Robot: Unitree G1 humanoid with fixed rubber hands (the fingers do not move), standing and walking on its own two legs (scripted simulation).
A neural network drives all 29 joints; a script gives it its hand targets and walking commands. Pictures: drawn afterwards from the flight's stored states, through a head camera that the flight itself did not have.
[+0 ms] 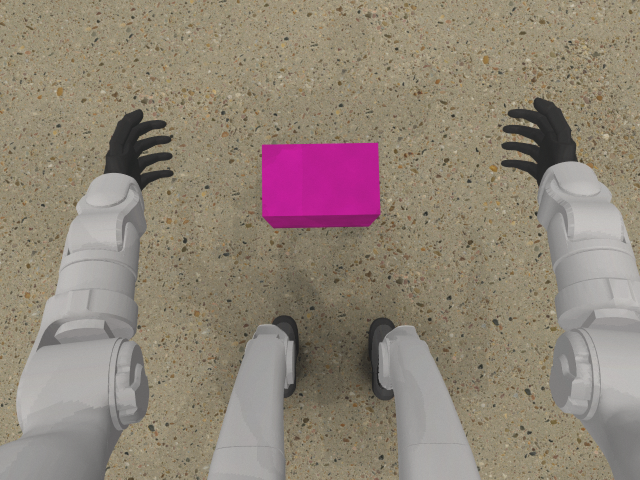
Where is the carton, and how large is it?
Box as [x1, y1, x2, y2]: [262, 143, 379, 227]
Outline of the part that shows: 377,143 262,145 262,216 273,227 368,226 379,214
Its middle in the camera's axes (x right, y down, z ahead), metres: +0.00 -0.13 +0.95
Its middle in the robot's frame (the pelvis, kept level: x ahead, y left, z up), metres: +0.53 +0.02 -0.58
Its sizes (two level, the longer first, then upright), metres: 0.257 0.160 0.204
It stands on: the floor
